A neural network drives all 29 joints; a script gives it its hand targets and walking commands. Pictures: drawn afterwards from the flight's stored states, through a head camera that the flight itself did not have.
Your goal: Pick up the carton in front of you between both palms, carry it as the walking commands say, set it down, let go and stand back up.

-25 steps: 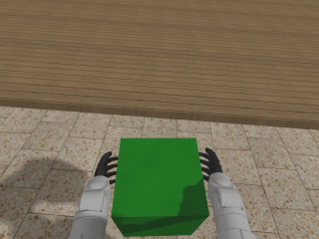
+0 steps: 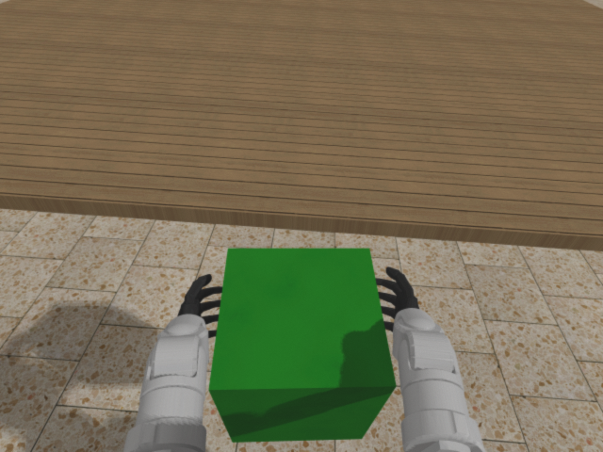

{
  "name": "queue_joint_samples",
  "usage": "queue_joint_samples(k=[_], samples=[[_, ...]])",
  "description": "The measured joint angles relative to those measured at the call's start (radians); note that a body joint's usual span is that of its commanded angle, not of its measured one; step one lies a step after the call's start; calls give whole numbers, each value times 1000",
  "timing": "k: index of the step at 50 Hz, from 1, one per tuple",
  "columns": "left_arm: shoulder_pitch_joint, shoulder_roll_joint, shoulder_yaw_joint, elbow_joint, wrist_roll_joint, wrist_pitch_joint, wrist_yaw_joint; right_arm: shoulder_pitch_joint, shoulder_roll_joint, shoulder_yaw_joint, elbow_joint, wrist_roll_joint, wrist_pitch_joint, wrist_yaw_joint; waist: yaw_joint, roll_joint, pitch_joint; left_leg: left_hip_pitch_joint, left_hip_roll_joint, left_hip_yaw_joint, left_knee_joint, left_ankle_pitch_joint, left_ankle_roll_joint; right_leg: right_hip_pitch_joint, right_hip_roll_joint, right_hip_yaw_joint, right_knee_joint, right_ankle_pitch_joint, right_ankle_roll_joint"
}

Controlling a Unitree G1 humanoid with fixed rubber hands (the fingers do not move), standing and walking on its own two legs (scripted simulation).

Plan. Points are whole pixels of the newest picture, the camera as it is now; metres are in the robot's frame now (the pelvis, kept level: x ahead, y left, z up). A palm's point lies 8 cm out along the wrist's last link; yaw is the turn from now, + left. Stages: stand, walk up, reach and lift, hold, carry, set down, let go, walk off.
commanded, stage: reach and lift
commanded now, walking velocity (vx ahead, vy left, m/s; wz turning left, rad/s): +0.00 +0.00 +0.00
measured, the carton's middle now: (298, 348) +0.30 +0.00 -0.05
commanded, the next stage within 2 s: hold in 0.58 s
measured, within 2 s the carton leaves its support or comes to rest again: neither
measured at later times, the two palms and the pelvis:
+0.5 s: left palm (191, 318) +0.30 +0.15 +0.04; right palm (406, 311) +0.31 -0.15 +0.05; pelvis +0.02 +0.00 +0.01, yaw +0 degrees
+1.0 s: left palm (187, 317) +0.29 +0.15 +0.05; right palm (411, 310) +0.30 -0.15 +0.06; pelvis +0.01 +0.00 +0.00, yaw +0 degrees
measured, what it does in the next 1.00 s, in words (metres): stands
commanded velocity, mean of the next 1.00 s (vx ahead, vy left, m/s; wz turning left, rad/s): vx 0.02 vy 0.00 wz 0.00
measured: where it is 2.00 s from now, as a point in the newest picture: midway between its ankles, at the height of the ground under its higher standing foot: (299, 433)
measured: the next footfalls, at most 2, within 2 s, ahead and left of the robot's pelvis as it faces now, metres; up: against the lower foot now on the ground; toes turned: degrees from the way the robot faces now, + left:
left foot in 1.42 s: +0.17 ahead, +0.10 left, +0.00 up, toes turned +9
right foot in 1.76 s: +0.45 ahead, -0.14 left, +0.00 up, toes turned -13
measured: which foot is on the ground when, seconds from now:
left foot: down 0.00-1.00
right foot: down 0.00-1.00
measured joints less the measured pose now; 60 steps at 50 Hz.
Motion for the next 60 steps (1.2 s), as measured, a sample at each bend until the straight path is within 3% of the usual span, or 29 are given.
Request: queue_joint_samples(k=[36,49,51,55,58,60], samples=[[93,19,-112,-166,-49,120,16,94,-27,115,-167,51,123,-9,1,1,-10,125,8,5,-106,23,4,125,-10,-5,-109,25,-3],[39,6,-65,-130,-13,147,-3,38,-12,69,-125,16,148,4,1,1,12,128,8,10,-84,23,4,128,-9,-7,-87,26,-2],[39,6,-63,-132,-14,146,-4,36,-12,69,-128,15,149,5,6,3,-18,79,13,28,-49,2,3,72,-17,-22,-42,0,0],[60,15,-80,-183,-43,158,4,52,-16,103,-174,36,163,-8,18,8,-78,-9,36,81,16,-90,4,-55,-43,-79,89,-170,-1],[71,32,-108,-243,-88,188,15,73,-21,136,-255,65,204,-27,22,27,-106,-54,66,100,57,-78,-3,-82,-44,-146,82,-127,-8],[72,31,-134,-280,-112,224,30,101,-31,145,-327,93,248,-39,17,34,-125,-102,83,115,152,-182,-2,-83,-40,-167,61,-50,-23]])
